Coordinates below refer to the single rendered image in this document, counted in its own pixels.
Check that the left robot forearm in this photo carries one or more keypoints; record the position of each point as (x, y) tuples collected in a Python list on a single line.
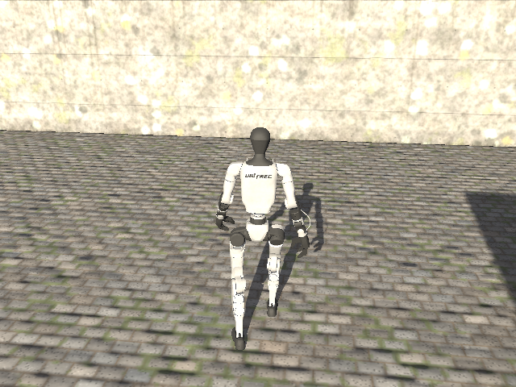
[(222, 208)]

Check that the right robot thigh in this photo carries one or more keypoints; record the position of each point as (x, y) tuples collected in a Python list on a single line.
[(276, 236)]

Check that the left robot upper arm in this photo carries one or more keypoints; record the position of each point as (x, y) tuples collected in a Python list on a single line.
[(229, 183)]

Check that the right robot upper arm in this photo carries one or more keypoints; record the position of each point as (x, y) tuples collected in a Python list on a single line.
[(288, 185)]

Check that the robot right hand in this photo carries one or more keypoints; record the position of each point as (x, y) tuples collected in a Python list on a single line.
[(305, 245)]

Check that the left robot foot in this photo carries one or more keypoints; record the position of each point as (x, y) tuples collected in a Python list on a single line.
[(239, 342)]

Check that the right robot forearm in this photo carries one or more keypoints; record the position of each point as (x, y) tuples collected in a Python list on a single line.
[(298, 222)]

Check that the robot left hand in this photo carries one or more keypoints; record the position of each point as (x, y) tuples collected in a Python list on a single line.
[(219, 223)]

